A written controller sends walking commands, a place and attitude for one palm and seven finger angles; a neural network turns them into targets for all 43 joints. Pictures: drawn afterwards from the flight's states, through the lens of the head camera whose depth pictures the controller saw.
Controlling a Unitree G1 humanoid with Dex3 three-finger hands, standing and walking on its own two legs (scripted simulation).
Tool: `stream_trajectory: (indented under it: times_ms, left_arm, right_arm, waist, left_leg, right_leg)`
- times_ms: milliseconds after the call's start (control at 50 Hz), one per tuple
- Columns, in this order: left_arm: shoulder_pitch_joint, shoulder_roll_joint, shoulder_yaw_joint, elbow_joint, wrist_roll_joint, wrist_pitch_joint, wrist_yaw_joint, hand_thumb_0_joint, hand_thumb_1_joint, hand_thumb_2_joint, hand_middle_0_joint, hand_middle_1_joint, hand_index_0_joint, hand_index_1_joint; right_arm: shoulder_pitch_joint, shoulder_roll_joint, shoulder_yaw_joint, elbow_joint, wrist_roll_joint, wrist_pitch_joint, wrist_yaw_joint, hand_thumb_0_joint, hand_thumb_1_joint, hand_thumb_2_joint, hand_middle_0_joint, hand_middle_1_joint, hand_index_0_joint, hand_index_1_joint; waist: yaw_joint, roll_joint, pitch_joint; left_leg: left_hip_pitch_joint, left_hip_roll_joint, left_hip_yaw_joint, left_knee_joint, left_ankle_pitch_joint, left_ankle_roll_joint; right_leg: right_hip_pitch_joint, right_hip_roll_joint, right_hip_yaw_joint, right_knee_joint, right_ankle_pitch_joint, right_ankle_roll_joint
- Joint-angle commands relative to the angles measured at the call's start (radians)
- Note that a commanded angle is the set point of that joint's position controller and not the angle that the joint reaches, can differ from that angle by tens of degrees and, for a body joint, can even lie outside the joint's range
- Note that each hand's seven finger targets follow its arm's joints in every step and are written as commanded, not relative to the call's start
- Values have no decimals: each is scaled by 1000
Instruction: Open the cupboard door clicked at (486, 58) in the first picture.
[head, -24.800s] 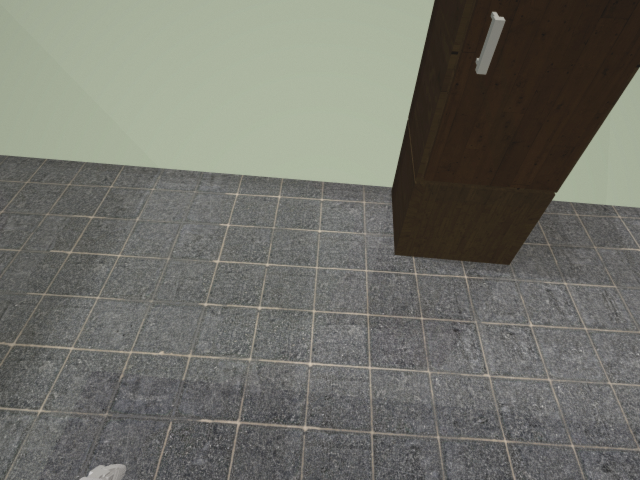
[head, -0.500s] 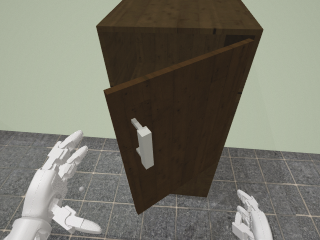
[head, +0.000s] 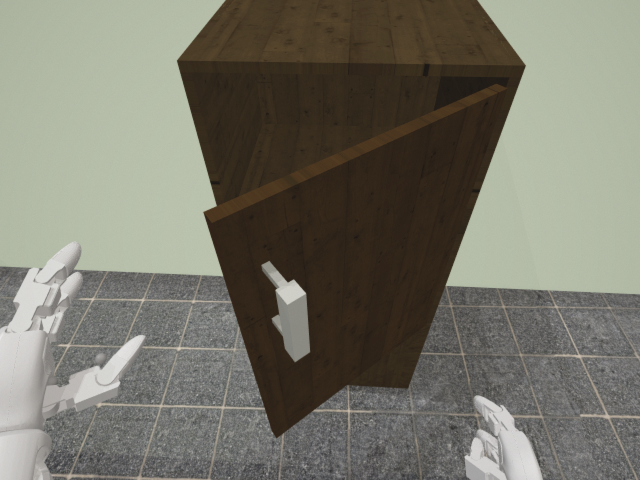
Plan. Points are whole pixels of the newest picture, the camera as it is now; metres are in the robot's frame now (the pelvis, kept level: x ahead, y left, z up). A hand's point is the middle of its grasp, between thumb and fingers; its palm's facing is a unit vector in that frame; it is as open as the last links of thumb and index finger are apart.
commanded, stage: draw the hand back to the body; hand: left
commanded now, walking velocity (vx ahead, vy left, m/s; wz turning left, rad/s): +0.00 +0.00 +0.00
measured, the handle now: (284, 311) +0.28 +0.08 +0.10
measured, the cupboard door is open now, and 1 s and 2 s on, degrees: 40 40 40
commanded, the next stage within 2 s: step back with the hand held close in 0.54 s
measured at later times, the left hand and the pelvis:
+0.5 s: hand (102, 337) +0.20 +0.24 +0.15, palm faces +0.43 -0.81 -0.41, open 7.5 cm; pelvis +0.01 -0.02 +0.00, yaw +0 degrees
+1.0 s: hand (98, 346) +0.19 +0.24 +0.15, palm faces +0.29 -0.80 -0.53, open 7.4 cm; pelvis -0.02 -0.01 +0.00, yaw -2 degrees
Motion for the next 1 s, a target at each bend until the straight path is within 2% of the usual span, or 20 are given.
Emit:
stream_trajectory:
  times_ms: [0, 80, 100, 140, 220, 280, 380, 500, 580, 620, 640, 660, 680, 700, 740, 780, 800, 880, 900, 980]
  left_arm:
    - [-75, 168, 150, -209, 0, -63, 17, 0, 655, 795, -191, -300, -191, -300]
    - [-107, 207, 203, -177, -5, -62, 21, 0, 795, 855, -196, -300, -196, -300]
    - [-110, 190, 197, -175, -8, -62, 19, 0, 830, 870, -198, -300, -198, -300]
    - [-134, 208, 218, -167, -11, -62, 20, 0, 900, 900, -200, -300, -200, -300]
    - [-114, 163, 170, -149, -12, -53, 8, 0, 900, 900, -200, -300, -200, -300]
    - [-136, 205, 197, -167, -11, -57, 12, 0, 900, 900, -200, -300, -200, -300]
    - [-129, 218, 215, -178, -12, -66, 12, 0, 900, 900, -200, -300, -200, -300]
    - [-120, 194, 201, -150, -16, -63, 8, 0, 900, 900, -200, -300, -200, -300]
    - [-139, 204, 201, -147, -17, -68, 5, 0, 900, 900, -200, -300, -200, -300]
    - [-135, 202, 202, -162, -14, -71, 6, 0, 900, 900, -200, -300, -200, -300]
    - [-183, 222, 213, -185, -16, -73, 9, 0, 900, 900, -200, -300, -200, -300]
    - [-252, 347, 327, -215, -11, -103, 7, 0, 900, 900, -200, -300, -200, -300]
    - [-245, 352, 333, -171, -7, -115, 0, 0, 900, 900, -200, -300, -200, -300]
    - [-140, 261, 263, -118, -7, -103, -13, 0, 900, 900, -200, -300, -200, -300]
    - [-66, 225, 234, -127, -4, -88, -22, 0, 900, 900, -200, -300, -200, -300]
    - [-25, 238, 244, -160, -3, -82, -16, 0, 900, 900, -200, -300, -200, -300]
    - [-5, 245, 257, -180, -4, -77, -12, 0, 900, 900, -200, -300, -200, -300]
    - [11, 308, 314, -249, -7, -75, 7, 0, 900, 900, -200, -300, -200, -300]
    - [29, 300, 317, -249, -11, -73, 10, 0, 900, 900, -200, -300, -200, -300]
    - [45, 313, 336, -278, -14, -81, 24, 0, 900, 900, -200, -300, -200, -300]
  right_arm:
    - [-121, -115, -46, -161, -1, -52, -11, 0, -900, -900, 200, 300, 200, 300]
    - [-122, -119, -50, -152, 2, -44, -11, 0, -900, -900, 200, 300, 200, 300]
    - [-122, -115, -50, -152, 2, -40, -10, 0, -900, -900, 200, 300, 200, 300]
    - [-122, -116, -52, -149, 3, -37, -10, 0, -900, -900, 200, 300, 200, 300]
    - [-125, -121, -55, -153, 4, -34, -4, 0, -900, -900, 200, 300, 200, 300]
    - [-128, -124, -58, -151, 3, -36, -8, 0, -900, -900, 200, 300, 200, 300]
    - [-130, -117, -58, -151, 3, -35, -12, 0, -900, -900, 200, 300, 200, 300]
    - [-133, -111, -59, -145, 4, -29, -15, 0, -900, -900, 200, 300, 200, 300]
    - [-139, -116, -61, -144, 4, -29, -18, 0, -900, -900, 200, 300, 200, 300]
    - [-137, -113, -61, -144, 2, -30, -17, 0, -900, -900, 200, 300, 200, 300]
    - [-140, -113, -59, -144, 3, -32, -19, 0, -900, -900, 200, 300, 200, 300]
    - [-126, -128, -59, -158, 6, -6, -15, 0, -900, -900, 200, 300, 200, 300]
    - [-128, -119, -60, -145, 4, 12, -17, 0, -900, -900, 200, 300, 200, 300]
    - [-130, -117, -63, -151, 5, 26, -15, 0, -900, -900, 200, 300, 200, 300]
    - [-122, -125, -70, -183, 11, 50, -8, 0, -900, -900, 200, 300, 200, 300]
    - [-121, -130, -78, -197, 16, 68, -9, 0, -900, -900, 200, 300, 200, 300]
    - [-112, -127, -77, -211, 18, 77, -6, 0, -900, -900, 200, 300, 200, 300]
    - [-122, -120, -81, -233, 22, 95, -14, 0, -900, -900, 200, 300, 200, 300]
    - [-112, -117, -81, -244, 25, 99, -12, 0, -900, -900, 200, 300, 200, 300]
    - [-113, -120, -86, -248, 24, 98, -17, 0, -900, -900, 200, 300, 200, 300]
  waist:
    - [-1, 34, -97]
    - [2, 14, -94]
    - [-3, 40, -97]
    - [-3, 33, -95]
    - [-6, 18, -92]
    - [-2, 14, -100]
    - [0, 12, -107]
    - [-3, 11, -92]
    - [-3, -27, -86]
    - [0, 19, -106]
    - [-3, 7, -110]
    - [-42, -34, -16]
    - [-41, -48, -31]
    - [-49, -75, -49]
    - [-46, -62, -124]
    - [-44, -16, -171]
    - [-45, -18, -195]
    - [-45, -27, -214]
    - [-48, -42, -221]
    - [-49, 13, -218]
  left_leg:
    - [215, 8, -59, -59, 179, 1]
    - [213, 6, -55, -56, 187, 2]
    - [220, 6, -50, -56, 193, 2]
    - [224, 5, -47, -54, 195, 3]
    - [229, 5, -44, -55, 214, 7]
    - [229, 0, -39, -51, 198, 8]
    - [225, -8, -34, -44, 202, 10]
    - [229, -11, -21, -38, 215, 15]
    - [227, -13, -19, -37, 204, 20]
    - [239, -15, -18, -34, 228, 19]
    - [242, -17, -17, -32, 224, 20]
    - [202, 11, -17, 27, 229, 35]
    - [177, 7, -30, 46, 241, 33]
    - [174, 11, -22, 60, 293, 31]
    - [187, 22, -8, 70, 381, 34]
    - [201, 36, -6, 71, 453, 36]
    - [196, 45, -7, 68, 483, 33]
    - [171, 58, -14, 76, 480, 26]
    - [163, 63, -16, 75, 479, 23]
    - [126, 74, -30, 63, 443, 18]
  right_leg:
    - [-171, 31, -7, -72, 220, -24]
    - [-162, 31, -5, -82, 244, -24]
    - [-167, 29, -3, -80, 249, -23]
    - [-173, 30, -4, -85, 255, -20]
    - [-171, 30, -3, -85, 277, -15]
    - [-163, 29, 0, -93, 279, -17]
    - [-151, 25, 3, -98, 307, -16]
    - [-161, 21, 6, -101, 342, -8]
    - [-160, 19, 10, -113, 348, -6]
    - [-153, 18, 11, -102, 370, -7]
    - [-158, 18, 11, -105, 371, -5]
    - [-272, -31, 66, -148, 484, 12]
    - [-239, -54, 59, -127, 567, 13]
    - [-223, -55, 46, -98, 636, 23]
    - [-189, -54, 37, -48, 703, 44]
    - [-174, -53, 31, -10, 709, 47]
    - [-167, -47, 26, 6, 690, 40]
    - [-180, -45, 34, 28, 644, 27]
    - [-178, -43, 40, 38, 639, 23]
    - [-196, -36, 48, 54, 543, 16]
